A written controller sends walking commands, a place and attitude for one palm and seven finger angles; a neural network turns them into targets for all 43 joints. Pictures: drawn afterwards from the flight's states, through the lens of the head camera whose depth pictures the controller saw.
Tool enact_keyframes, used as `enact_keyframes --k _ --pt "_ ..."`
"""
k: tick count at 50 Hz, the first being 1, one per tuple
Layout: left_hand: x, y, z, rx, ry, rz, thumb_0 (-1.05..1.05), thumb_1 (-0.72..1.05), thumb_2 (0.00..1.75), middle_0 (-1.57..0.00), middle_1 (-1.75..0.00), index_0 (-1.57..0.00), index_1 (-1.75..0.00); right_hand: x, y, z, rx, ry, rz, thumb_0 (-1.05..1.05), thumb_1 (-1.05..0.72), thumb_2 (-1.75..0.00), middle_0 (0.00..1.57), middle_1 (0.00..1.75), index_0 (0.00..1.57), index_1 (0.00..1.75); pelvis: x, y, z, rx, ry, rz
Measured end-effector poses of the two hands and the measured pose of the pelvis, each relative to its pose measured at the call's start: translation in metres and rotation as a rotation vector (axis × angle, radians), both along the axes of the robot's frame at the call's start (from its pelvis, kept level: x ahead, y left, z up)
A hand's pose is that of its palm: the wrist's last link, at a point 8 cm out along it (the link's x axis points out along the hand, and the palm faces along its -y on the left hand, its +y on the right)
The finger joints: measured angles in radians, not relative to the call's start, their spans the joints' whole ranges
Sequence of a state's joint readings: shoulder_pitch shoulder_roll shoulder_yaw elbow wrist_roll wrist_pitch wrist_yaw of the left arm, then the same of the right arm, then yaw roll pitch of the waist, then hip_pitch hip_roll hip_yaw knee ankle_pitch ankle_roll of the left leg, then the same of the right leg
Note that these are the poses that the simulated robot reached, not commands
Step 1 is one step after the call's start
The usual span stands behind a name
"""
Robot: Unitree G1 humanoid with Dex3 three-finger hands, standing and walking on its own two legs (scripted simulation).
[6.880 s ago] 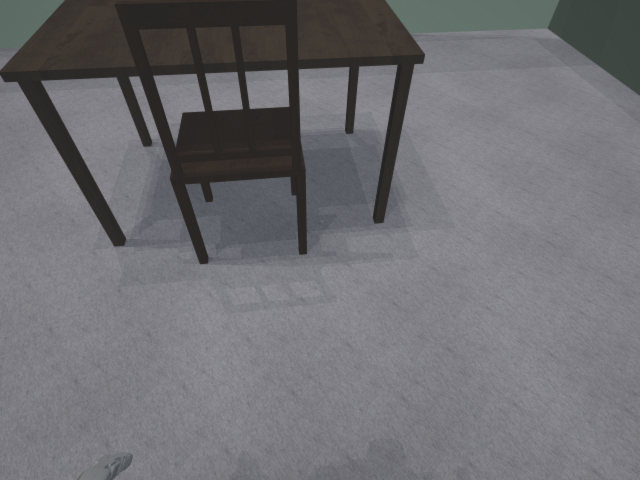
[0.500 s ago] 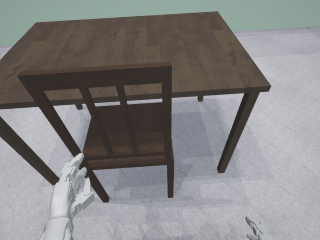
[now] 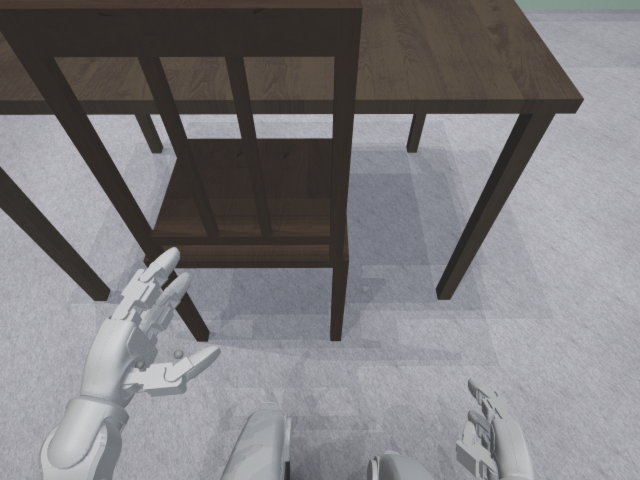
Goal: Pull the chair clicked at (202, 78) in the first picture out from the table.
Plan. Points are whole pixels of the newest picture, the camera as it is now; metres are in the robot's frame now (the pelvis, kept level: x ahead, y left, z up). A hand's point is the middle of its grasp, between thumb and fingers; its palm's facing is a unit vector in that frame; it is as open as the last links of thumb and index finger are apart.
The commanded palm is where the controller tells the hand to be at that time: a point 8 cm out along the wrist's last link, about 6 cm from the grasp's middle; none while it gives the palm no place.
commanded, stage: raise the hand toward the chair's back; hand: left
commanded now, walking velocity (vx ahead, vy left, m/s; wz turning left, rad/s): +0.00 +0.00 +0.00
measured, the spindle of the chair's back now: (187, 164) +0.55 +0.26 +0.05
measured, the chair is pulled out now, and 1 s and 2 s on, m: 0.00 0.00 0.00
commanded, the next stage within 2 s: aim the fingers beside a spindle in 1.38 s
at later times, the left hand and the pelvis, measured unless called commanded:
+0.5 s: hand (127, 333) +0.26 +0.23 +0.08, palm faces +0.09 -1.00 -0.04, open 15.9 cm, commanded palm +0.23 +0.29 +0.07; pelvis +0.02 +0.04 +0.02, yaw -1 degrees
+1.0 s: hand (122, 322) +0.27 +0.24 +0.08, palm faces +0.05 -1.00 -0.06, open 16.9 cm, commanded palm +0.24 +0.30 +0.08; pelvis +0.02 +0.04 +0.03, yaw -1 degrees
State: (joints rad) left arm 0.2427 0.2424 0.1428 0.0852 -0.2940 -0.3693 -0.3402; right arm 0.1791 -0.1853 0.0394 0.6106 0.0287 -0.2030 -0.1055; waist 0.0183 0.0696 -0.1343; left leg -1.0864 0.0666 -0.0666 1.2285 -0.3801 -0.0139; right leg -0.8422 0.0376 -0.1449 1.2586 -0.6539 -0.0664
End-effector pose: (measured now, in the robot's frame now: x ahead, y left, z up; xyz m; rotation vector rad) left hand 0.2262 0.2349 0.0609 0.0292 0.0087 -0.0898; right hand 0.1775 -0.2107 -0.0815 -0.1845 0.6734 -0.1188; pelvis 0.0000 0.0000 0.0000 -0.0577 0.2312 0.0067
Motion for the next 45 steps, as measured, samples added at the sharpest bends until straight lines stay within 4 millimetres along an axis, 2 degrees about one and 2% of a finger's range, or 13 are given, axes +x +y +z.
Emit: enact_keyframes --k 2,4,9,12,16,19,21,26,29,36,42,45 --pt "0.010 0.002 -0.011 -0.029 0.126 0.021 0.01 0.21 0.61 -0.13 -0.19 -0.13 -0.19 -0.015 0.001 0.000 0.016 0.047 -0.043 0.02 -0.91 -0.90 0.20 0.30 0.20 0.30 0.004 0.003 0.007 0.008 0.000 -0.011" --pt "0.011 0.009 -0.012 -0.040 0.183 0.092 0.01 0.17 0.59 -0.13 -0.18 -0.13 -0.19 -0.027 -0.001 0.004 0.019 0.084 -0.085 0.02 -0.91 -0.90 0.21 0.30 0.20 0.30 0.010 0.007 0.015 0.017 0.005 -0.026" --pt "0.001 0.034 0.014 0.027 0.054 0.244 0.01 0.06 0.54 -0.12 -0.17 -0.12 -0.17 -0.040 -0.011 0.010 -0.025 0.146 -0.113 0.02 -0.91 -0.90 0.21 0.30 0.20 0.30 0.021 0.016 0.023 0.021 0.025 -0.040" --pt "-0.002 0.042 0.019 0.062 -0.033 0.226 0.01 -0.01 0.51 -0.11 -0.15 -0.11 -0.16 -0.036 -0.016 0.008 -0.063 0.156 -0.087 0.02 -0.91 -0.90 0.20 0.30 0.20 0.30 0.021 0.022 0.019 0.012 0.042 -0.031" --pt "-0.001 0.040 0.001 0.026 -0.001 0.138 0.00 -0.11 0.47 -0.09 -0.14 -0.10 -0.14 -0.022 -0.017 0.009 -0.097 0.127 -0.072 0.02 -0.91 -0.90 0.20 0.30 0.20 0.30 0.019 0.031 0.013 -0.001 0.057 -0.025" --pt "0.001 0.038 -0.009 -0.003 0.056 0.107 0.00 -0.18 0.44 -0.09 -0.13 -0.09 -0.13 -0.007 -0.011 0.016 -0.107 0.082 -0.069 0.02 -0.91 -0.90 0.20 0.30 0.20 0.30 0.018 0.035 0.013 -0.006 0.059 -0.025" --pt "0.002 0.040 -0.005 -0.009 0.054 0.118 0.00 -0.23 0.42 -0.09 -0.12 -0.09 -0.12 0.003 -0.004 0.023 -0.105 0.048 -0.062 0.02 -0.91 -0.90 0.20 0.30 0.20 0.30 0.019 0.038 0.015 -0.008 0.054 -0.024" --pt "0.004 0.054 0.020 0.011 -0.046 0.190 0.00 -0.35 0.37 -0.08 -0.10 -0.08 -0.11 0.023 0.017 0.038 -0.080 -0.015 -0.014 0.01 -0.91 -0.90 0.20 0.30 0.20 0.30 0.021 0.042 0.020 -0.014 0.040 -0.018" --pt "0.006 0.059 0.023 0.019 -0.054 0.196 0.00 -0.40 0.34 -0.07 -0.09 -0.07 -0.10 0.030 0.029 0.042 -0.062 -0.031 0.019 0.01 -0.91 -0.90 0.20 0.30 0.20 0.30 0.020 0.044 0.022 -0.019 0.033 -0.012" --pt "0.005 0.059 0.008 0.006 0.059 0.144 -0.01 -0.47 0.31 -0.06 -0.08 -0.07 -0.09 0.024 0.038 0.047 -0.054 -0.019 0.041 0.01 -0.91 -0.90 0.21 0.30 0.20 0.30 0.018 0.046 0.026 -0.025 0.015 -0.007" --pt "0.007 0.067 0.025 0.032 -0.029 0.190 -0.01 -0.49 0.30 -0.06 -0.08 -0.07 -0.08 0.007 0.029 0.044 -0.074 0.021 0.029 0.01 -0.90 -0.90 0.21 0.30 0.20 0.30 0.017 0.046 0.028 -0.025 0.009 -0.006" --pt "0.012 0.069 0.028 0.044 -0.045 0.189 -0.01 -0.50 0.30 -0.06 -0.08 -0.06 -0.08 -0.001 0.023 0.040 -0.077 0.045 0.018 0.01 -0.90 -0.90 0.20 0.30 0.20 0.30 0.016 0.045 0.027 -0.024 0.009 -0.005"
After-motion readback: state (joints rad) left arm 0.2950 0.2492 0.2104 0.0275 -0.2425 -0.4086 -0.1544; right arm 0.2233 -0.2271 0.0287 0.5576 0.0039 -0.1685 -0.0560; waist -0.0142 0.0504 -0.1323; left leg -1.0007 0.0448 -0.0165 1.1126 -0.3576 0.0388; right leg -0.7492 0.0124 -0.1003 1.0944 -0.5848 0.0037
